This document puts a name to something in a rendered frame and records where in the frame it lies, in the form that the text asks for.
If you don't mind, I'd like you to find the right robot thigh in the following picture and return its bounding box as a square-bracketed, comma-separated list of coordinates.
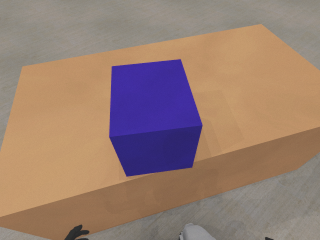
[179, 225, 216, 240]

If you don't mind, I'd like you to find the pedestal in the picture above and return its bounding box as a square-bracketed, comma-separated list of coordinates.
[0, 24, 320, 240]

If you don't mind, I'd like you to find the carton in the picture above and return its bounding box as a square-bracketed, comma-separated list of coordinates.
[109, 59, 203, 177]

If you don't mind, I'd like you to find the left robot hand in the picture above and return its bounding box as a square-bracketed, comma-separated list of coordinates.
[64, 224, 89, 240]

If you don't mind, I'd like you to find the right robot shin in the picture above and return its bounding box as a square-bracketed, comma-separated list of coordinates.
[183, 223, 194, 230]

